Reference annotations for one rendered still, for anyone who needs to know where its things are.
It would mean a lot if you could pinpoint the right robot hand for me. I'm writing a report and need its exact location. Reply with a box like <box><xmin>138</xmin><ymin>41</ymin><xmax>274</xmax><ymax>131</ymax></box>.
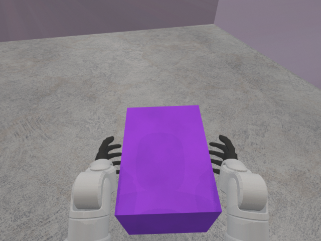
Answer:
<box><xmin>209</xmin><ymin>135</ymin><xmax>238</xmax><ymax>174</ymax></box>

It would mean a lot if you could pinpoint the left robot forearm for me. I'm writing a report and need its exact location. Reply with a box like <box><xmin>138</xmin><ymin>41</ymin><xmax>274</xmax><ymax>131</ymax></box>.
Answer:
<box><xmin>64</xmin><ymin>159</ymin><xmax>117</xmax><ymax>241</ymax></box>

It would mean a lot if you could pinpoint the right robot forearm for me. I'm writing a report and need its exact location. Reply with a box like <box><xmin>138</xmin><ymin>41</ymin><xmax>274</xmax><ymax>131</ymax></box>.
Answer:
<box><xmin>218</xmin><ymin>159</ymin><xmax>270</xmax><ymax>241</ymax></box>

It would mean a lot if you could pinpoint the left robot hand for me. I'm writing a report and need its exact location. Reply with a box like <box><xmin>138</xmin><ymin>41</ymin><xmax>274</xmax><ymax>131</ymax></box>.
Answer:
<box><xmin>95</xmin><ymin>136</ymin><xmax>122</xmax><ymax>174</ymax></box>

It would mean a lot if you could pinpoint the carton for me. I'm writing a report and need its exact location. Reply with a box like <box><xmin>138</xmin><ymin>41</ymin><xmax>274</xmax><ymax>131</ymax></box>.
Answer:
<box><xmin>114</xmin><ymin>105</ymin><xmax>222</xmax><ymax>235</ymax></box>

